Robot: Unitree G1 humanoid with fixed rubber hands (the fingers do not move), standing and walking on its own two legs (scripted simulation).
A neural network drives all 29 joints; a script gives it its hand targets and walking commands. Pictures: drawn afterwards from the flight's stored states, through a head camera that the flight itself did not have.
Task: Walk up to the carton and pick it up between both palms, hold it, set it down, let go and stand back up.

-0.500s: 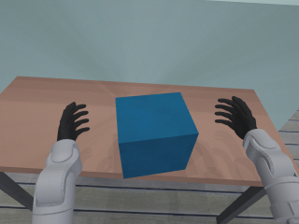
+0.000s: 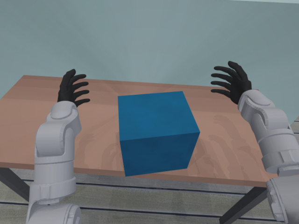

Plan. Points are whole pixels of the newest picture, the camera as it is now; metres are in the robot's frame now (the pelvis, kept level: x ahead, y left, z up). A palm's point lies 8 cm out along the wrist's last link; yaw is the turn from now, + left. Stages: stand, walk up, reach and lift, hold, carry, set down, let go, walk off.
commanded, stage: reach and lift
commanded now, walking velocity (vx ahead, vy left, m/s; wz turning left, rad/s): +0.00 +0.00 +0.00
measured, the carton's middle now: (153, 133) +0.39 +0.01 +0.02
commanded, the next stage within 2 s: none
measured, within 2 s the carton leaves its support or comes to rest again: neither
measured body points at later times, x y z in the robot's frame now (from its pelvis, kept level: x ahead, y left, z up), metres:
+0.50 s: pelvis +0.01 +0.00 +0.00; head +0.01 +0.00 +0.45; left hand +0.37 +0.23 +0.19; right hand +0.46 -0.17 +0.20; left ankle -0.02 +0.16 -0.75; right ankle +0.03 -0.08 -0.75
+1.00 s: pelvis +0.01 +0.00 +0.00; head +0.03 +0.00 +0.45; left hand +0.37 +0.22 +0.10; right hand +0.45 -0.15 +0.09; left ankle -0.02 +0.16 -0.75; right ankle +0.03 -0.08 -0.75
